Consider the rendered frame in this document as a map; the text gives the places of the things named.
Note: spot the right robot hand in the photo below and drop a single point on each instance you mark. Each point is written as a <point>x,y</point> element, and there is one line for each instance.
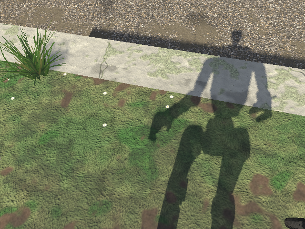
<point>295,223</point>

